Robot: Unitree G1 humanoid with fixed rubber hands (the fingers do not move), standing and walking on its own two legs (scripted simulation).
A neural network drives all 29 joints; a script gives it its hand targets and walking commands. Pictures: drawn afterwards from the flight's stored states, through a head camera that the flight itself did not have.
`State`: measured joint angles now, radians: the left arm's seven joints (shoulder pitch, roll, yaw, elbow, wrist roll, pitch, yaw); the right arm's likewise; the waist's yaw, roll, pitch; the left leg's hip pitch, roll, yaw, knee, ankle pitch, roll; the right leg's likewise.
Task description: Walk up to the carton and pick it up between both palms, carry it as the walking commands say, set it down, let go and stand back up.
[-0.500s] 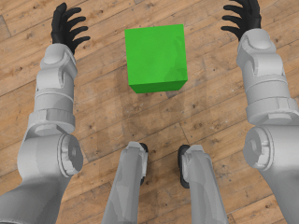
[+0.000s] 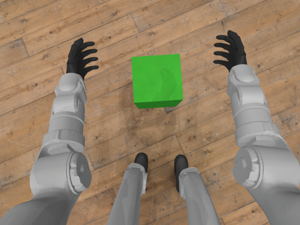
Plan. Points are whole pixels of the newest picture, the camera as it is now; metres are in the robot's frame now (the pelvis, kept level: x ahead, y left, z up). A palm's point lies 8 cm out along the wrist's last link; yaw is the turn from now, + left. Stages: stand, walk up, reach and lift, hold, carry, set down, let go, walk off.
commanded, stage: let go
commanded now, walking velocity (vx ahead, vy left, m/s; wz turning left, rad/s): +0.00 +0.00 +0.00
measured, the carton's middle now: (156, 84) +0.55 +0.04 -0.55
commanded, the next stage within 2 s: stand in 1.12 s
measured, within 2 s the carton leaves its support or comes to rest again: neither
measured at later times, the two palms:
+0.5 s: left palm (49, 139) +0.30 +0.24 -0.01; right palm (290, 143) +0.32 -0.21 -0.01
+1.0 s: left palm (45, 187) +0.23 +0.21 +0.03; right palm out of the picture +0.23 -0.25 +0.04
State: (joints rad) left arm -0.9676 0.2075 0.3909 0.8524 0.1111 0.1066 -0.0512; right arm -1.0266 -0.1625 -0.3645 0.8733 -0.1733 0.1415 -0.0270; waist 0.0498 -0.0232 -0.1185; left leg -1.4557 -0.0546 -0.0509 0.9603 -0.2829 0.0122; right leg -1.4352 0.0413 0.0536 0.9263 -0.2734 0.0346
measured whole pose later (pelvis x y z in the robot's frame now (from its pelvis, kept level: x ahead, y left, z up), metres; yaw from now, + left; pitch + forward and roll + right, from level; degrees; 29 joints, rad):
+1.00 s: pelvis +0.06 -0.02 +0.10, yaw +1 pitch -5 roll +0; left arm 0.21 0.21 0.06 0.40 0.02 0.16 -0.10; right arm 0.22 -0.21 -0.04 0.39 -0.02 0.16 0.07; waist 0.00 -0.02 0.11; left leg -0.10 -0.03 -0.07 0.46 -0.27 0.00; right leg -0.09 0.04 0.06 0.45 -0.27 -0.01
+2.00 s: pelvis +0.08 -0.01 +0.10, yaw +1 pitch -1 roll +0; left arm 0.15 0.38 0.01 0.89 0.03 0.01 0.03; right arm 0.13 -0.36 -0.01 0.92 -0.03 0.01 -0.02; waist -0.01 -0.03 0.02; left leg -0.12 -0.05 -0.06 0.38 -0.25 0.02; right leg -0.12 0.01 0.07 0.39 -0.26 0.01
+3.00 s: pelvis +0.07 -0.01 +0.10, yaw +2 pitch -2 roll +0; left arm 0.11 0.40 0.00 1.05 0.02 0.00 0.02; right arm 0.11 -0.40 0.02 1.05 -0.02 0.00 -0.02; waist 0.00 -0.01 0.04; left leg -0.08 -0.04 -0.07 0.32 -0.20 0.01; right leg -0.08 0.02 0.05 0.33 -0.21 0.00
